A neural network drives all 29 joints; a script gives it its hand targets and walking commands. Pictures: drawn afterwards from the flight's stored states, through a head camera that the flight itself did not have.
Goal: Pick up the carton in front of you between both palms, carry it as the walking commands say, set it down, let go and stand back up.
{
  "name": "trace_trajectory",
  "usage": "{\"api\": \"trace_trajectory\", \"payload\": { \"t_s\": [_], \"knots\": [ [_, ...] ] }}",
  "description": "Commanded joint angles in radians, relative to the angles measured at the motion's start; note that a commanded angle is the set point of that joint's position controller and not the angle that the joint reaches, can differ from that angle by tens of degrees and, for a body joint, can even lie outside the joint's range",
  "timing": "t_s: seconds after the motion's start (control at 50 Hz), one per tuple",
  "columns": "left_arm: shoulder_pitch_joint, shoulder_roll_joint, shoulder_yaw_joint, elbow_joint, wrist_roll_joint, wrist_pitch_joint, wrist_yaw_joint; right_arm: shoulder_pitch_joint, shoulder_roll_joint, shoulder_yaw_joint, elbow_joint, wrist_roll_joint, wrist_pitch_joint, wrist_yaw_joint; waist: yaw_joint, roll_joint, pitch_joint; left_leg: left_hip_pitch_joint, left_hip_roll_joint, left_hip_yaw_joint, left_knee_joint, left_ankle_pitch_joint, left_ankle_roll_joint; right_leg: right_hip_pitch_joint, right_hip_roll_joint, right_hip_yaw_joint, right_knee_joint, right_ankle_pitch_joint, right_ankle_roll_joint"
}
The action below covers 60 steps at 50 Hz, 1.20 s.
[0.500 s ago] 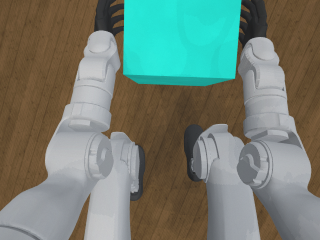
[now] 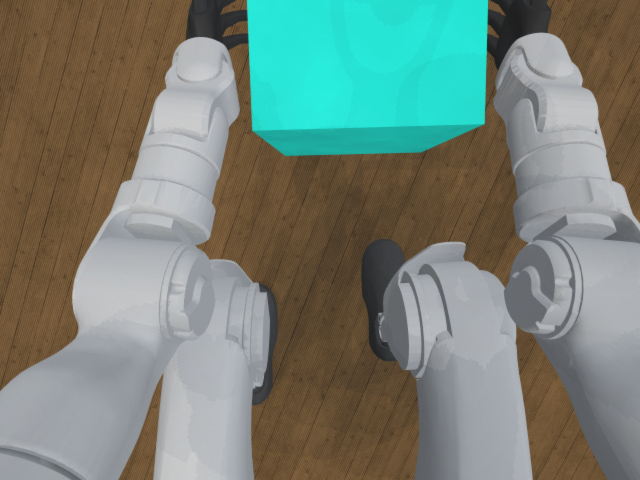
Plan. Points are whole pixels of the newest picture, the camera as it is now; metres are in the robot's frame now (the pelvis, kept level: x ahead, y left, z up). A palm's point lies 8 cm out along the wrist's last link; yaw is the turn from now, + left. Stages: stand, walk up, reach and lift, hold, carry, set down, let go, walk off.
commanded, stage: set down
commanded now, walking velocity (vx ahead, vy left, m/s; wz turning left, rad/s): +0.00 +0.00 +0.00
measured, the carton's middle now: (357, 59) +0.53 -0.09 -0.24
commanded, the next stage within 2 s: none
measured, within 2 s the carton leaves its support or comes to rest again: rests again in 0.28 s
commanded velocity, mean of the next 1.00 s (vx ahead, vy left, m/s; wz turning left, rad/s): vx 0.00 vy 0.00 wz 0.00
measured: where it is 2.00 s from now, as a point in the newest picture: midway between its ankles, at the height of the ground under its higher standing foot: (320, 341)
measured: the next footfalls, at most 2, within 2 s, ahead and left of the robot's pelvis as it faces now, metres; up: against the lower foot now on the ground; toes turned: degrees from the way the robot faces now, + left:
none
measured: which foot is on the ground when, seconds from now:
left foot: down 0.00-1.00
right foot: down 0.00-1.00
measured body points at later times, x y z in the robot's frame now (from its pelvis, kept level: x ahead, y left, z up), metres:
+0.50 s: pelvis -0.01 +0.00 -0.01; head +0.35 -0.02 +0.26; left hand +0.55 +0.06 -0.18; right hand +0.52 -0.25 -0.17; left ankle +0.09 +0.10 -0.34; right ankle +0.14 -0.13 -0.34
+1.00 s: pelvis -0.01 +0.00 -0.01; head +0.37 -0.02 +0.23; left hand +0.55 +0.11 -0.20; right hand +0.49 -0.28 -0.20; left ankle +0.09 +0.10 -0.34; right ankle +0.14 -0.13 -0.34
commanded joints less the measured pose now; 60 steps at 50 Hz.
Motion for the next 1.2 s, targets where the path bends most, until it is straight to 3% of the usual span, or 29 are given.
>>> {"api": "trace_trajectory", "payload": {
  "t_s": [0.0,0.32,0.52,0.64,0.7,0.74,0.78,0.84,0.94,1.02,1.18],
  "knots": [
    [-0.628,-0.867,-0.344,-0.136,-0.072,-0.059,-0.264,-0.446,0.92,0.28,-0.079,0.075,-0.02,0.256,-0.028,0.095,-1.043,0.371,-0.069,-0.005,-0.229,0.269,0.0,0.692,0.091,-0.066,-0.061,0.305,-0.002],
    [-0.519,-0.719,-0.205,0.01,0.034,-0.034,-0.285,-0.452,0.783,0.185,0.04,0.019,-0.02,0.281,0.024,0.058,-0.769,0.25,-0.047,-0.015,-0.228,0.16,0.02,0.586,0.082,-0.038,-0.064,0.173,-0.017],
    [-0.43,-0.604,-0.13,0.08,0.101,-0.019,-0.289,-0.411,0.662,0.12,0.096,-0.024,-0.018,0.265,0.057,0.063,-0.632,0.213,-0.033,-0.018,-0.222,0.107,0.022,0.553,0.083,-0.018,-0.072,0.103,-0.025],
    [-0.423,-0.521,-0.109,0.09,0.117,-0.025,-0.274,-0.394,0.576,0.078,0.119,-0.039,-0.032,0.246,0.056,0.063,-0.621,0.25,-0.023,-0.02,-0.222,0.099,0.013,0.565,0.076,-0.021,-0.068,0.084,-0.016],
    [-0.402,-0.35,-0.074,0.089,0.115,-0.043,-0.234,-0.347,0.401,0.021,0.145,-0.04,-0.06,0.202,0.048,0.059,-0.648,0.287,-0.008,-0.016,-0.224,0.103,-0.006,0.596,0.06,-0.028,-0.066,0.089,0.004],
    [-0.317,0.006,-0.013,0.08,0.107,-0.075,-0.149,-0.235,0.033,-0.069,0.171,-0.044,-0.106,0.109,0.038,0.042,-0.68,0.331,0.01,-0.007,-0.224,0.105,-0.025,0.632,0.037,-0.033,-0.068,0.092,0.024],
    [-0.327,0.233,-0.043,0.062,0.031,-0.106,-0.073,-0.22,-0.199,-0.055,0.166,0.02,-0.162,0.014,0.023,0.021,-0.748,0.376,0.024,-0.018,-0.223,0.119,-0.031,0.685,0.015,-0.033,-0.07,0.122,0.029],
    [-0.401,0.25,-0.136,0.047,-0.1,-0.13,-0.053,-0.285,-0.269,0.005,0.17,0.132,-0.216,-0.027,-0.004,0.059,-0.835,0.41,0.041,-0.044,-0.204,0.202,-0.032,0.707,-0.001,-0.025,-0.045,0.23,0.014],
    [-0.422,0.221,-0.249,-0.035,-0.222,-0.144,-0.07,-0.303,-0.309,0.087,0.108,0.217,-0.246,-0.026,-0.055,0.081,-0.99,0.467,0.059,-0.051,-0.177,0.323,-0.041,0.765,-0.007,-0.03,-0.027,0.372,-0.005],
    [-0.354,0.25,-0.239,-0.061,-0.235,-0.132,-0.063,-0.241,-0.342,0.096,0.04,0.234,-0.233,-0.03,-0.059,0.063,-1.13,0.509,0.052,-0.025,-0.181,0.323,-0.045,0.882,0.001,-0.038,-0.042,0.408,0.0],
    [-0.248,0.269,-0.131,-0.208,-0.155,-0.064,-0.028,-0.143,-0.283,0.097,-0.178,0.212,-0.139,-0.045,-0.007,-0.014,-1.334,0.539,0.009,0.039,-0.293,0.225,-0.02,1.089,0.036,-0.065,-0.156,0.347,0.01]
  ]
}}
